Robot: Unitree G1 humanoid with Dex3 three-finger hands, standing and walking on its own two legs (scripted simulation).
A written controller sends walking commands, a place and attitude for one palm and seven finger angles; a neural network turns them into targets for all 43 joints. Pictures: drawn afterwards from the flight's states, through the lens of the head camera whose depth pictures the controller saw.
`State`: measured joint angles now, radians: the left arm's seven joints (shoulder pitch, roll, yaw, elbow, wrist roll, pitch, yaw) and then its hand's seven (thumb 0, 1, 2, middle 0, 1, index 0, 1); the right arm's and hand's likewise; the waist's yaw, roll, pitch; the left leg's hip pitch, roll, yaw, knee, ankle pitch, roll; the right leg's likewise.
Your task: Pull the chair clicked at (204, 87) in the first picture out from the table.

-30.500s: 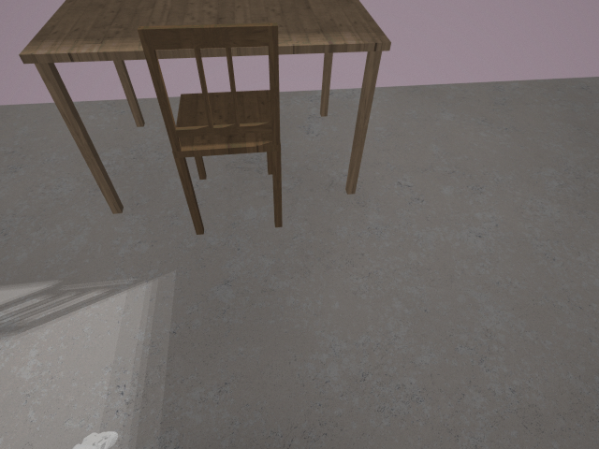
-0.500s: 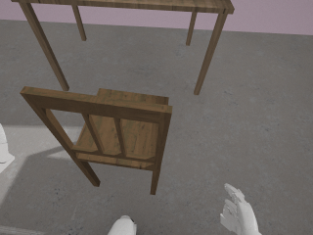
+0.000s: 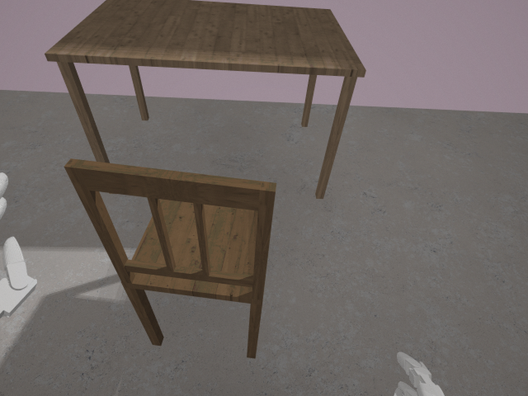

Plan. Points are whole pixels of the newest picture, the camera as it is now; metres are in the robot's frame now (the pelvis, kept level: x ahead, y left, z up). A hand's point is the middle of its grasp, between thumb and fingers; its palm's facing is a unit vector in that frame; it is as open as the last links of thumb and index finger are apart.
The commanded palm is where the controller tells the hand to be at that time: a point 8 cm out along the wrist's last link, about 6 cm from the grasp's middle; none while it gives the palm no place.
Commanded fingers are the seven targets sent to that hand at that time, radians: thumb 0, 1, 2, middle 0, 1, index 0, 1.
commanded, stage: stop stepping back and stand still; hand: left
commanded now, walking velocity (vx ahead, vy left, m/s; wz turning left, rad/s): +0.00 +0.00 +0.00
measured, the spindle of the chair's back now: (163, 235) +0.46 +0.24 -0.10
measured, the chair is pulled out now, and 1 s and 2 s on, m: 0.63 0.63 0.63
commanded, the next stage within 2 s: let the arm hang, fingers relaxed in 0.26 s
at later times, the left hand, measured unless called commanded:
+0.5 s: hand (101, 345) +0.20 +0.25 -0.03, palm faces +0.19 -0.90 -0.40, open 7.4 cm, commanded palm none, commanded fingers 0.00 0.90 0.90 -0.20 -0.30 -0.20 -0.30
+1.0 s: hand out of the picture -0.03 +0.17 -0.17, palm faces +0.07 -0.97 -0.21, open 7.3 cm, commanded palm none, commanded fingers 0.00 0.90 0.90 -0.20 -0.30 -0.20 -0.30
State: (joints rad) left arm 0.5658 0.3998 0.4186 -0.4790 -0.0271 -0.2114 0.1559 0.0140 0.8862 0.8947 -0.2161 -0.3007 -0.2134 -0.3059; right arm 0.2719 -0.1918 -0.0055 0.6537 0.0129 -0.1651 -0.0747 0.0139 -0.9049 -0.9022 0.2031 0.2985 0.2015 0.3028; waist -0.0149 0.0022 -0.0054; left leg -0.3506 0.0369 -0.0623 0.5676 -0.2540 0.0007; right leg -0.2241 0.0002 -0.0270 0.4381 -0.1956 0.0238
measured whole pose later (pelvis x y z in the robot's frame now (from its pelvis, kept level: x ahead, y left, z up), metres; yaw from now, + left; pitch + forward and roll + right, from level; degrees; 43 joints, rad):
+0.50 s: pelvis +0.00 +0.00 -0.01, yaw +2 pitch -1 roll -2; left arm 0.28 0.30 0.15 0.26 0.04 0.01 0.03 0.00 0.90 0.90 -0.20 -0.30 -0.20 -0.30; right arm 0.21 -0.25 -0.02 0.80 -0.03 -0.03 0.00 0.01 -0.91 -0.90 0.20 0.30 0.20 0.30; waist -0.01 0.06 -0.03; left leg -0.42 0.00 -0.08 0.64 -0.23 0.00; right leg -0.32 -0.04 -0.04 0.60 -0.27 0.02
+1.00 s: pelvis +0.05 -0.01 +0.00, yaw +2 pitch +0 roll -1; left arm 0.42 0.17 -0.01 1.08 0.01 0.02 0.03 0.01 0.92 0.89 -0.20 -0.30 -0.20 -0.30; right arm 0.34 -0.12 0.00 1.06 -0.01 -0.01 -0.03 0.01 -0.91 -0.90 0.20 0.30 0.20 0.30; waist 0.01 0.01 0.05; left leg -0.29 0.00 -0.07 0.51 -0.21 -0.01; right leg -0.20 -0.02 -0.01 0.49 -0.28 0.02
